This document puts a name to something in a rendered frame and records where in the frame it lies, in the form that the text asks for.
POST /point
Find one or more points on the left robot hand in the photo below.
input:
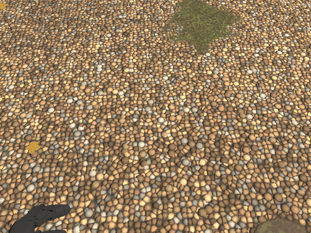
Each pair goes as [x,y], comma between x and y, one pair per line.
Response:
[38,216]

